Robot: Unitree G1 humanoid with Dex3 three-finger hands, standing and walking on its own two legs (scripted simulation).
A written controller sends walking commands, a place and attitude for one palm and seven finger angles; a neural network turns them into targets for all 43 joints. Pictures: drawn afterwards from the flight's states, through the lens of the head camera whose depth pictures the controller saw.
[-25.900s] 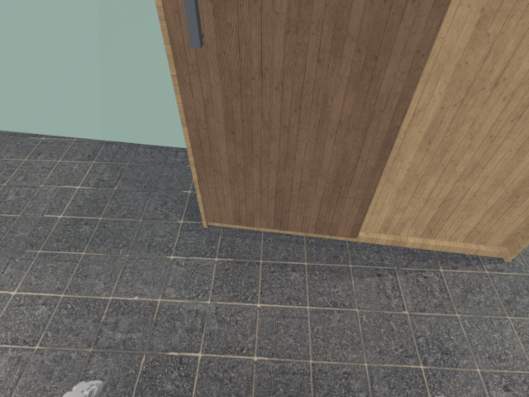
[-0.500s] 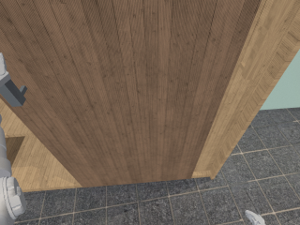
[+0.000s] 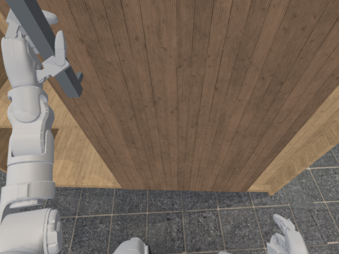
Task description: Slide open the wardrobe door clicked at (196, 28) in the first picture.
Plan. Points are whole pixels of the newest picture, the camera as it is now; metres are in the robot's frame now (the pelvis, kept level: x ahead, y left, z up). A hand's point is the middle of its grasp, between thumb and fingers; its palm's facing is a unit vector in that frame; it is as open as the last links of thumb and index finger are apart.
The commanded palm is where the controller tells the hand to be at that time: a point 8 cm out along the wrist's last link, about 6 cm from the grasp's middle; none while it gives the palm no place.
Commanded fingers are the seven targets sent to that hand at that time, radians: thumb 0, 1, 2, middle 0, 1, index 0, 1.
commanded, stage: stop walking and hold the door there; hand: left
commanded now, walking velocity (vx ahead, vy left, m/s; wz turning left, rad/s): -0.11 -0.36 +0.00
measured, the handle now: (53, 39) +0.44 +0.23 +0.26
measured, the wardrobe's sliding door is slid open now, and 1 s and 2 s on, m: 0.53 0.53 0.53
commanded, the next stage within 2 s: loosen the grip on the handle in 0.70 s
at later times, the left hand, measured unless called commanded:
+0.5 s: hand (61, 58) +0.40 +0.21 +0.24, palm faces +0.23 -0.97 -0.13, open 6.1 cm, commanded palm +0.38 +0.24 +0.22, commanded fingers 0.00 0.90 0.90 -0.45 -1.40 -0.45 -1.40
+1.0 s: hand (54, 52) +0.40 +0.22 +0.26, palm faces +0.24 -0.97 -0.10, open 8.0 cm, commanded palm +0.37 +0.25 +0.23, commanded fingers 0.00 -0.43 0.26 -0.44 -1.38 -0.44 -1.38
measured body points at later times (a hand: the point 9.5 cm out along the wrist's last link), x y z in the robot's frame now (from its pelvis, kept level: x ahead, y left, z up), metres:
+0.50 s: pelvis -0.01 +0.03 +0.02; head +0.04 +0.04 +0.47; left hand +0.39 +0.26 +0.25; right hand +0.16 -0.21 -0.08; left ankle +0.02 +0.14 -0.71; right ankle -0.01 -0.09 -0.71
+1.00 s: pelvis -0.03 +0.02 +0.02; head -0.03 +0.03 +0.47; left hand +0.38 +0.27 +0.26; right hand +0.09 -0.22 -0.07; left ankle +0.02 +0.14 -0.71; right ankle -0.01 -0.09 -0.71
